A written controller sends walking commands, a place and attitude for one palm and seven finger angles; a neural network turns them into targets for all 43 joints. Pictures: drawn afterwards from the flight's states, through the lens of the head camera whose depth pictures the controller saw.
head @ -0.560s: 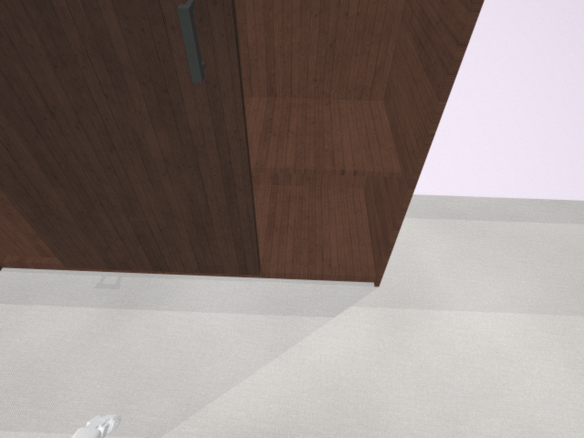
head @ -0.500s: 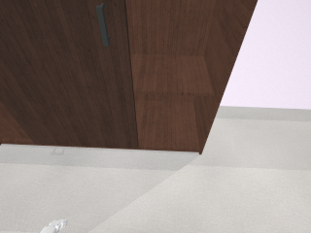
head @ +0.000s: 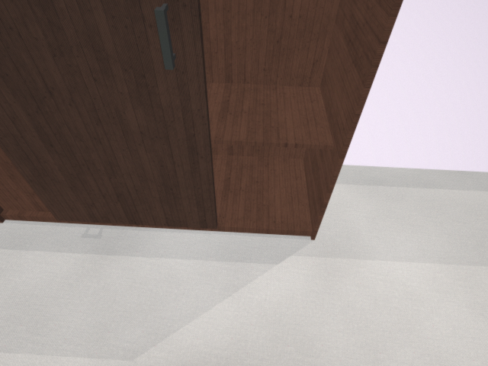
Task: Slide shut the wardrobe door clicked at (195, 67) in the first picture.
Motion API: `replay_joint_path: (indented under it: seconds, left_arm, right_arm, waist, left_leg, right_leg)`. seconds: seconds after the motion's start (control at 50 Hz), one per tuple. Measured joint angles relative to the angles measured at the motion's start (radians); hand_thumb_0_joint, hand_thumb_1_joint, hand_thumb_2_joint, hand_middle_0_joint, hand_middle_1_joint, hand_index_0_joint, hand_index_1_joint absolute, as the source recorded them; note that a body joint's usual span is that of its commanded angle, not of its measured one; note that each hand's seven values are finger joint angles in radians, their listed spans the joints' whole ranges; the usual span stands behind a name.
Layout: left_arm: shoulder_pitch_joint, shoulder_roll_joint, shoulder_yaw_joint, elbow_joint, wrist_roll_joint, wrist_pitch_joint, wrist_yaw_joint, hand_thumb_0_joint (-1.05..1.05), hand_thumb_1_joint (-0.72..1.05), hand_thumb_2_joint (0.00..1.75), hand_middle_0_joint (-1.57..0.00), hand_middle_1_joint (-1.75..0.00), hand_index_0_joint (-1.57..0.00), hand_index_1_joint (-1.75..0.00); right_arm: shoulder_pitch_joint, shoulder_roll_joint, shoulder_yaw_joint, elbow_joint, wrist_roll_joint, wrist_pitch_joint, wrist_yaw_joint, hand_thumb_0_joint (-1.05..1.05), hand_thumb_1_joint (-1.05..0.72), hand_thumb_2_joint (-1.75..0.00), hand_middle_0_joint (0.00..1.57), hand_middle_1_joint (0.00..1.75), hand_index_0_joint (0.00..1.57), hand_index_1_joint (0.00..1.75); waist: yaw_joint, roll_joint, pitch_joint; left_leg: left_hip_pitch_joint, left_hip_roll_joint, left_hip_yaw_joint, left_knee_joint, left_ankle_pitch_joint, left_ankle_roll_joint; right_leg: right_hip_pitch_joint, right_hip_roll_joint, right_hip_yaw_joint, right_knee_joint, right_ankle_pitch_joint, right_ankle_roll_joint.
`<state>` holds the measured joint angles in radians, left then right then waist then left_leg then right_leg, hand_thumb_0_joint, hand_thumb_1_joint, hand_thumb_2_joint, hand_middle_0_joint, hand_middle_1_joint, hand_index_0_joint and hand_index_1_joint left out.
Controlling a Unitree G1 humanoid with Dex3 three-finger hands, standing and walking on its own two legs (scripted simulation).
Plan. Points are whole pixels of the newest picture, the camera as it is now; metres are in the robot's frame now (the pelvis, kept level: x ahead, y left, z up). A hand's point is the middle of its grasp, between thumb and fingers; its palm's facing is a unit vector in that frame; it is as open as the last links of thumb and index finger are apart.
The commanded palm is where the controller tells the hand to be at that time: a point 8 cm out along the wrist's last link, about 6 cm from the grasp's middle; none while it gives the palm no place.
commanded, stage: stand and wait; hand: left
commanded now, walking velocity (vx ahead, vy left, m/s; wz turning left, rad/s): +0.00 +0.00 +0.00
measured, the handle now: (167, 37) +0.81 +0.25 +0.18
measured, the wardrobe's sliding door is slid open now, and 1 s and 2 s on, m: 0.46 0.46 0.46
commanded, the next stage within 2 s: look at it before walking up in 0.38 s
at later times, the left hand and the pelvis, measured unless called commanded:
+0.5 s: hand out of the picture +0.06 +0.25 -0.15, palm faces -0.03 -0.94 -0.33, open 7.4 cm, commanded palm none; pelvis -0.01 +0.00 +0.00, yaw +0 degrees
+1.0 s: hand out of the picture +0.08 +0.25 -0.15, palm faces -0.03 -0.94 -0.34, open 7.4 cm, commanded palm none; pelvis +0.00 +0.00 +0.00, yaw +0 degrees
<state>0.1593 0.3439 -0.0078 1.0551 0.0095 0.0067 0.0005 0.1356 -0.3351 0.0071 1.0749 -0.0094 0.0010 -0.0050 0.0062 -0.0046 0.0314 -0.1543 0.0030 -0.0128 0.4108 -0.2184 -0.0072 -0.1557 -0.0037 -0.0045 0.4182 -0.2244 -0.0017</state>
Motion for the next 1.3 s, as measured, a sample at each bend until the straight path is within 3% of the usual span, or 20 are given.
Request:
replay_joint_path:
  seconds: [1.16,1.22,1.3]
  left_arm:
    - [-0.024,-0.004,0.0,0.027,0.002,-0.012,0.004,0.01,0.9,0.9,-0.2,-0.3,-0.21,-0.3]
    - [-0.002,-0.025,0.002,0.025,0.005,-0.004,0.007,0.01,0.9,0.9,-0.2,-0.3,-0.21,-0.3]
    - [0.063,-0.064,0.011,0.014,0.012,-0.003,0.001,0.01,0.9,0.9,-0.2,-0.3,-0.21,-0.3]
  right_arm:
    - [-0.019,-0.001,0.004,0.035,0.001,-0.007,0.0,0.0,-0.91,-0.9,0.2,0.3,0.2,0.3]
    - [0.007,0.01,0.006,0.035,-0.006,0.003,0.0,0.0,-0.91,-0.9,0.2,0.3,0.2,0.3]
    - [0.078,0.041,0.004,0.036,-0.014,0.019,0.007,0.0,-0.91,-0.9,0.2,0.3,0.2,0.3]
  waist:
    - [-0.003,0.006,-0.004]
    - [0.0,0.012,-0.024]
    - [0.009,0.013,-0.058]
  left_leg:
    - [0.017,0.008,0.0,-0.053,0.024,-0.007]
    - [0.0,0.01,-0.004,-0.007,-0.008,-0.005]
    - [-0.063,0.017,0.018,0.155,-0.161,0.006]
  right_leg:
    - [0.017,0.007,0.0,-0.054,0.025,-0.004]
    - [0.013,0.01,-0.004,-0.034,0.005,-0.003]
    - [0.025,0.006,-0.017,-0.023,-0.03,-0.005]
